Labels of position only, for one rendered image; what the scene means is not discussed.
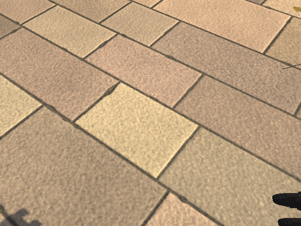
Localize robot right hand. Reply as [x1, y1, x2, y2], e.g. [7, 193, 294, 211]
[272, 191, 301, 226]

